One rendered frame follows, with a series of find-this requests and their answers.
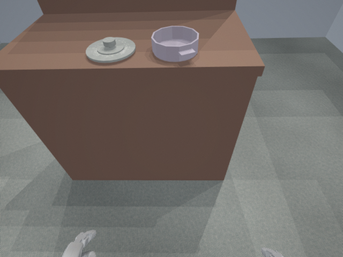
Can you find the left robot hand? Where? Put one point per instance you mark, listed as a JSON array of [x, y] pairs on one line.
[[75, 249]]

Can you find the knob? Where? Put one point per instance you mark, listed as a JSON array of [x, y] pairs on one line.
[[109, 42]]

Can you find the pot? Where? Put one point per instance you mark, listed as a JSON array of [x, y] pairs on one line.
[[175, 43]]

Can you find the lid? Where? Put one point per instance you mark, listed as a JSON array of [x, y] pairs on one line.
[[123, 49]]

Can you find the table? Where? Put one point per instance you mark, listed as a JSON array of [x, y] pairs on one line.
[[140, 118]]

